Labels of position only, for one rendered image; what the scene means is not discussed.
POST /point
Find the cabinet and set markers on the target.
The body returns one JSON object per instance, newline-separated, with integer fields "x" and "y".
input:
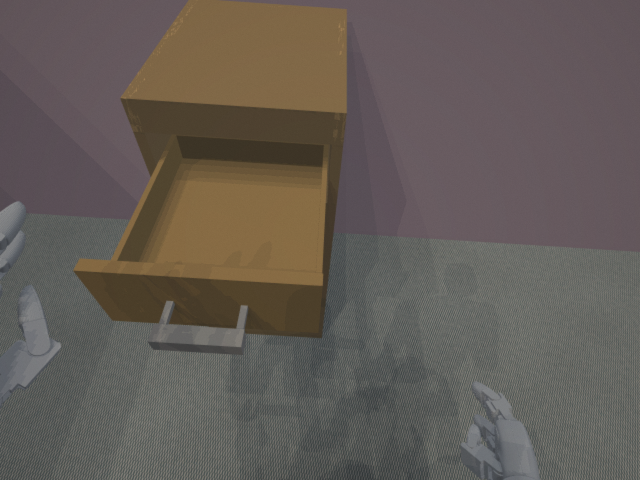
{"x": 248, "y": 71}

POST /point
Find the robot right hand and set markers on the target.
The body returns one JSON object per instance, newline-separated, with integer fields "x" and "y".
{"x": 509, "y": 451}

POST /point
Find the handle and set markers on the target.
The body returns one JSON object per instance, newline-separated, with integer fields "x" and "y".
{"x": 198, "y": 339}

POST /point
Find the robot left hand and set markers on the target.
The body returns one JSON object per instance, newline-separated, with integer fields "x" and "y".
{"x": 21, "y": 364}

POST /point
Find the drawer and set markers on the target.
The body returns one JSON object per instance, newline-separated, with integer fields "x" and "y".
{"x": 223, "y": 222}

